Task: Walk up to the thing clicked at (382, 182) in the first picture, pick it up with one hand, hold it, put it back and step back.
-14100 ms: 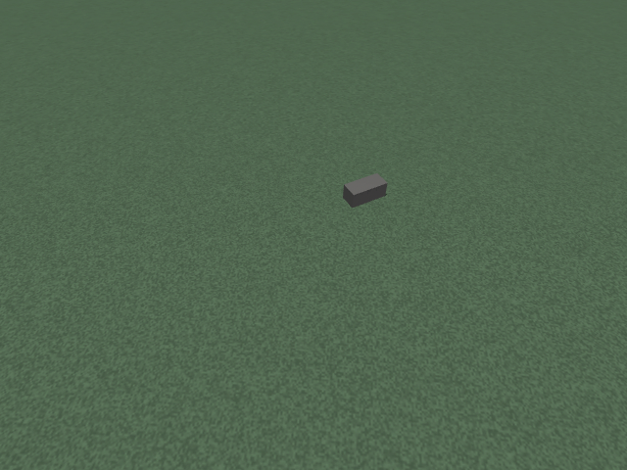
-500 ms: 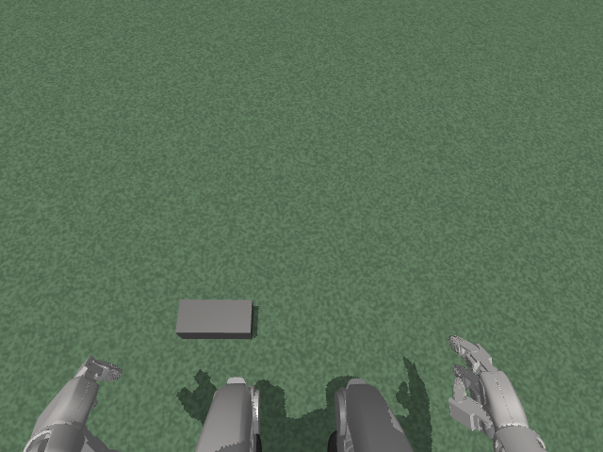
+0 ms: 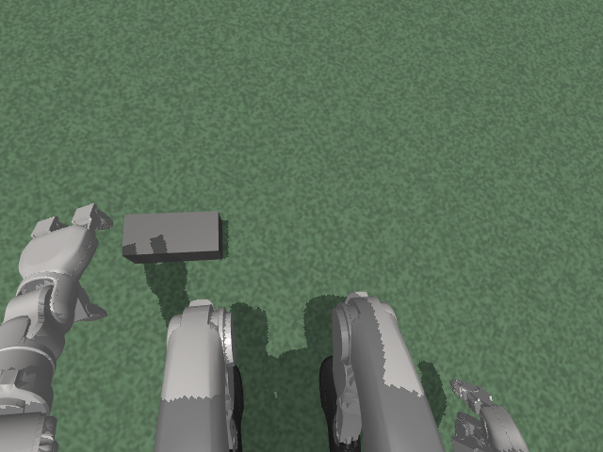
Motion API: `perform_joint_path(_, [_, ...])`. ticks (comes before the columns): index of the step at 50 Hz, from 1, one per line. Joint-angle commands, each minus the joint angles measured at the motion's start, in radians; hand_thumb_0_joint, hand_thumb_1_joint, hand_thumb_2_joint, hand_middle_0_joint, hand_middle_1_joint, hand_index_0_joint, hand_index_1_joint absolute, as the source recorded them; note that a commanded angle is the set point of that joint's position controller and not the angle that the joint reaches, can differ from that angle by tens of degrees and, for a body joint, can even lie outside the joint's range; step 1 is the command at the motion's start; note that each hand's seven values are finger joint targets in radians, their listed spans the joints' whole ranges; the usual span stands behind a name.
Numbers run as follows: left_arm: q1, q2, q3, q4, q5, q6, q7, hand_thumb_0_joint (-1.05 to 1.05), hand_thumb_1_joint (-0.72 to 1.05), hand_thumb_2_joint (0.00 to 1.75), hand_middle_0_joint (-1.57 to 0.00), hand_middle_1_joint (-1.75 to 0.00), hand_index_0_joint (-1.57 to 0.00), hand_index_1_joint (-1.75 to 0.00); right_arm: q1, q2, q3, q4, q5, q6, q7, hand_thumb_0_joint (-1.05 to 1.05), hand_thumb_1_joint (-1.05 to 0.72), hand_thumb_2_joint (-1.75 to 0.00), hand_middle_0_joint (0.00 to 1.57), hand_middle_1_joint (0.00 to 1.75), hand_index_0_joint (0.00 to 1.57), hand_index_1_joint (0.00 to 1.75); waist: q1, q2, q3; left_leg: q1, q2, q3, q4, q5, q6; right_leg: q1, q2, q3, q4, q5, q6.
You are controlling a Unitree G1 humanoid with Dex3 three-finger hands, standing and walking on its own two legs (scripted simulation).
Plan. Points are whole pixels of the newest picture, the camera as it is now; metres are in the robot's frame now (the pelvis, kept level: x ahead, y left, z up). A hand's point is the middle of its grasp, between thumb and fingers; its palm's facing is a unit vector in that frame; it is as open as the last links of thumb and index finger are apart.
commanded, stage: rise first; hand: left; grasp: from above
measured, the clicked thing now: (175, 237) +0.49 +0.23 -0.40
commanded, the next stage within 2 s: none
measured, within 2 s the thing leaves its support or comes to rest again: neither
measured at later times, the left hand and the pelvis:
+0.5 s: hand (113, 253) +0.42 +0.29 -0.23, palm faces -0.47 -0.05 -0.88, open 14.2 cm; pelvis +0.00 +0.01 -0.07, yaw -2 degrees
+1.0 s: hand (128, 244) +0.44 +0.28 -0.27, palm faces -0.46 -0.03 -0.89, open 14.2 cm; pelvis +0.00 +0.01 -0.09, yaw -4 degrees
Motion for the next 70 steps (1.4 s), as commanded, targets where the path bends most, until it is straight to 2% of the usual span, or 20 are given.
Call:
perform_joint_path(1, [-0.249, 0.287, 0.065, -0.049, 0.047, -0.035, 0.059, 0.0, -0.53, 1.03, -0.05, -1.04, -0.05, -1.03, 0.128, -0.195, -0.062, -0.064, -0.004, -0.008, -0.01, 0.0, -0.87, -0.9, 0.2, 0.3, 0.2, 0.3, -0.004, 0.057, -0.597, 0.382, -0.043, 0.02, -0.199, 0.003, 0.028, 0.274, 0.028, -0.004, -0.247, 0.017, -0.023])
perform_joint_path(4, [-0.305, 0.306, 0.06, -0.012, 0.096, -0.051, 0.079, 0.0, -0.53, 1.03, -0.05, -1.02, -0.05, -1.02, 0.144, -0.205, -0.057, -0.05, -0.014, 0.009, -0.004, 0.0, -0.88, -0.9, 0.2, 0.3, 0.2, 0.3, -0.022, 0.075, -0.585, 0.366, -0.04, 0.012, -0.17, 0.014, 0.03, 0.216, 0.028, -0.018, -0.211, 0.036, -0.026])
perform_joint_path(7, [-0.346, 0.331, 0.066, 0.0, 0.141, -0.063, 0.106, 0.0, -0.55, 1.04, -0.05, -1.01, -0.05, -1.01, 0.149, -0.208, -0.051, -0.038, -0.023, 0.022, 0.004, 0.0, -0.89, -0.9, 0.2, 0.3, 0.2, 0.3, -0.007, 0.135, -0.62, 0.392, -0.041, 0.013, -0.148, 0.055, 0.023, 0.19, 0.028, -0.025, -0.169, 0.078, -0.031])
perform_joint_path(9, [-0.364, 0.317, 0.051, 0.046, 0.164, -0.067, 0.121, 0.0, -0.55, 1.03, -0.05, -1.0, -0.05, -1.01, 0.155, -0.206, -0.042, -0.027, -0.03, 0.029, 0.01, 0.0, -0.9, -0.9, 0.2, 0.3, 0.2, 0.3, -0.031, 0.144, -0.582, 0.371, -0.04, 0.012, -0.127, 0.062, 0.023, 0.162, 0.027, -0.032, -0.147, 0.088, -0.03])
perform_joint_path(14, [-0.455, 0.348, 0.049, 0.063, 0.222, -0.077, 0.158, 0.0, -0.55, 1.03, -0.06, -0.99, -0.06, -1.0, 0.164, -0.219, -0.04, -0.005, -0.051, 0.04, 0.022, 0.0, -0.9, -0.9, 0.2, 0.3, 0.2, 0.3, -0.044, 0.184, -0.611, 0.389, -0.031, -0.002, -0.094, 0.077, 0.019, 0.103, 0.026, -0.046, -0.096, 0.107, -0.031])
perform_joint_path(22, [-0.518, 0.347, 0.029, 0.137, 0.28, -0.075, 0.201, 0.0, -0.56, 1.02, -0.06, -1.0, -0.06, -1.0, 0.167, -0.224, -0.037, 0.02, -0.073, 0.047, 0.033, 0.0, -0.91, -0.91, 0.2, 0.3, 0.2, 0.3, -0.067, 0.217, -0.588, 0.376, -0.025, -0.022, -0.064, 0.055, 0.014, 0.023, 0.026, -0.064, -0.035, 0.096, -0.031])
perform_joint_path(27, [-0.563, 0.371, 0.045, 0.128, 0.299, -0.084, 0.227, 0.0, -0.54, 1.0, -0.06, -1.02, -0.07, -1.01, 0.179, -0.216, -0.031, 0.033, -0.084, 0.051, 0.037, 0.0, -0.91, -0.91, 0.2, 0.3, 0.2, 0.3, -0.077, 0.185, -0.632, 0.343, -0.028, 0.003, 0.002, 0.124, 0.025, 0.073, 0.034, -0.056, -0.03, 0.162, -0.025])
perform_joint_path(29, [-0.52, 0.356, 0.037, 0.19, 0.317, -0.082, 0.233, 0.0, -0.55, 1.01, -0.06, -1.01, -0.07, -1.01, 0.183, -0.213, -0.023, 0.032, -0.089, 0.053, 0.039, 0.0, -0.91, -0.91, 0.2, 0.3, 0.2, 0.3, -0.083, 0.173, -0.623, 0.325, -0.03, 0.01, 0.018, 0.142, 0.028, 0.083, 0.034, -0.054, -0.024, 0.174, -0.021])
perform_joint_path(35, [-0.57, 0.399, 0.056, 0.187, 0.319, -0.091, 0.248, 0.0, -0.56, 1.02, -0.06, -1.02, -0.06, -1.02, 0.179, -0.215, -0.015, 0.037, -0.102, 0.054, 0.042, 0.0, -0.91, -0.91, 0.2, 0.3, 0.2, 0.3, -0.083, 0.177, -0.61, 0.278, -0.027, 0.016, 0.042, 0.111, 0.032, 0.083, 0.039, -0.058, -0.015, 0.154, -0.022])
perform_joint_path(37, [-0.556, 0.376, 0.045, 0.229, 0.317, -0.083, 0.253, 0.0, -0.55, 1.01, -0.06, -1.02, -0.07, -1.02, 0.175, -0.212, -0.007, 0.031, -0.102, 0.052, 0.044, 0.0, -0.91, -0.91, 0.2, 0.3, 0.2, 0.3, -0.091, 0.179, -0.607, 0.269, -0.027, 0.014, 0.045, 0.106, 0.031, 0.083, 0.041, -0.06, -0.006, 0.152, -0.022])
perform_joint_path(40, [-0.556, 0.388, 0.048, 0.224, 0.315, -0.074, 0.259, 0.0, -0.55, 1.0, -0.06, -1.02, -0.07, -1.01, 0.174, -0.215, -0.006, 0.036, -0.104, 0.051, 0.043, 0.0, -0.91, -0.9, 0.2, 0.3, 0.2, 0.3, -0.085, 0.204, -0.607, 0.285, -0.023, 0.011, 0.054, 0.126, 0.03, 0.068, 0.042, -0.061, 0.007, 0.171, -0.024])
perform_joint_path(46, [-0.582, 0.401, 0.051, 0.209, 0.31, -0.068, 0.257, 0.0, -0.55, 1.02, -0.06, -1.01, -0.06, -1.01, 0.191, -0.226, -0.001, 0.034, -0.106, 0.05, 0.044, 0.0, -0.91, -0.9, 0.2, 0.3, 0.2, 0.3, -0.107, 0.198, -0.608, 0.261, -0.019, 0.006, 0.071, 0.119, 0.033, 0.072, 0.043, -0.066, 0.016, 0.175, -0.022])
perform_joint_path(47, [-0.569, 0.408, 0.057, 0.204, 0.306, -0.068, 0.26, 0.0, -0.54, 1.0, -0.06, -1.01, -0.07, -1.01, 0.185, -0.228, -0.002, 0.033, -0.103, 0.05, 0.043, 0.0, -0.91, -0.9, 0.2, 0.3, 0.2, 0.3, -0.094, 0.202, -0.608, 0.266, -0.018, 0.0, 0.063, 0.11, 0.029, 0.056, 0.045, -0.069, 0.023, 0.163, -0.026])
perform_joint_path(50, [-0.568, 0.396, 0.05, 0.219, 0.309, -0.063, 0.261, 0.0, -0.56, 1.02, -0.06, -1.01, -0.06, -1.01, 0.191, -0.232, 0.006, 0.032, -0.104, 0.047, 0.044, 0.0, -0.91, -0.9, 0.2, 0.3, 0.2, 0.3, -0.11, 0.208, -0.58, 0.262, -0.018, -0.003, 0.067, 0.108, 0.028, 0.043, 0.044, -0.074, 0.029, 0.165, -0.025])
perform_joint_path(56, [-0.567, 0.4, 0.046, 0.207, 0.306, -0.057, 0.265, 0.0, -0.55, 1.01, -0.06, -1.02, -0.07, -1.01, 0.196, -0.234, 0.01, 0.033, -0.103, 0.049, 0.047, 0.0, -0.91, -0.9, 0.2, 0.3, 0.2, 0.3, -0.111, 0.22, -0.604, 0.25, -0.02, 0.007, 0.084, 0.135, 0.029, 0.068, 0.048, -0.071, 0.035, 0.197, -0.024])
perform_joint_path(57, [-0.563, 0.41, 0.062, 0.213, 0.3, -0.055, 0.266, 0.0, -0.55, 1.01, -0.06, -1.01, -0.07, -1.01, 0.201, -0.24, 0.006, 0.031, -0.103, 0.047, 0.048, 0.0, -0.91, -0.9, 0.2, 0.3, 0.2, 0.3, -0.112, 0.217, -0.599, 0.267, -0.017, -0.002, 0.079, 0.133, 0.027, 0.05, 0.043, -0.074, 0.043, 0.191, -0.024])
perform_joint_path(60, [-0.577, 0.396, 0.036, 0.228, 0.302, -0.056, 0.262, 0.0, -0.55, 1.01, -0.06, -1.02, -0.06, -1.01, 0.194, -0.241, 0.013, 0.029, -0.103, 0.047, 0.047, 0.0, -0.91, -0.9, 0.2, 0.3, 0.2, 0.3, -0.125, 0.215, -0.586, 0.247, -0.017, -0.004, 0.086, 0.112, 0.028, 0.034, 0.05, -0.078, 0.041, 0.176, -0.026])
perform_joint_path(62, [-0.568, 0.41, 0.053, 0.226, 0.3, -0.06, 0.268, 0.0, -0.54, 1.0, -0.06, -1.02, -0.07, -1.01, 0.195, -0.239, 0.017, 0.025, -0.102, 0.047, 0.047, 0.0, -0.91, -0.9, 0.2, 0.3, 0.2, 0.3, -0.119, 0.202, -0.574, 0.22, -0.02, 0.004, 0.092, 0.102, 0.031, 0.05, 0.047, -0.073, 0.035, 0.167, -0.023])
perform_joint_path(68, [-0.578, 0.387, 0.03, 0.238, 0.305, -0.059, 0.264, 0.0, -0.55, 1.01, -0.06, -1.02, -0.07, -1.01, 0.201, -0.244, 0.02, 0.027, -0.104, 0.041, 0.05, 0.0, -0.91, -0.9, 0.2, 0.3, 0.2, 0.3, -0.132, 0.242, -0.571, 0.257, -0.017, -0.008, 0.089, 0.123, 0.023, 0.024, 0.048, -0.084, 0.06, 0.184, -0.027])
perform_joint_path(70, [-0.584, 0.417, 0.048, 0.239, 0.307, -0.061, 0.266, 0.0, -0.55, 1.01, -0.06, -1.03, -0.07, -1.02, 0.206, -0.248, 0.025, 0.024, -0.104, 0.043, 0.051, 0.0, -0.91, -0.9, 0.2, 0.3, 0.2, 0.3, -0.135, 0.226, -0.577, 0.232, -0.019, -0.006, 0.096, 0.117, 0.026, 0.043, 0.05, -0.086, 0.053, 0.181, -0.025])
